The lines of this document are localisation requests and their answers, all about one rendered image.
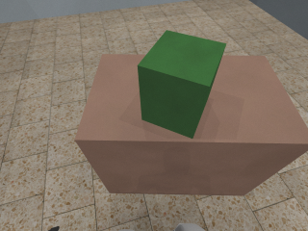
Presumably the pedestal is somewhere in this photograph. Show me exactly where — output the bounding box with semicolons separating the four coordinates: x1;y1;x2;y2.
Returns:
74;54;308;196

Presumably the carton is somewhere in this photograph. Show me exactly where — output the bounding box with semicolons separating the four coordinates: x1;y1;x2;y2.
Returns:
138;30;226;139

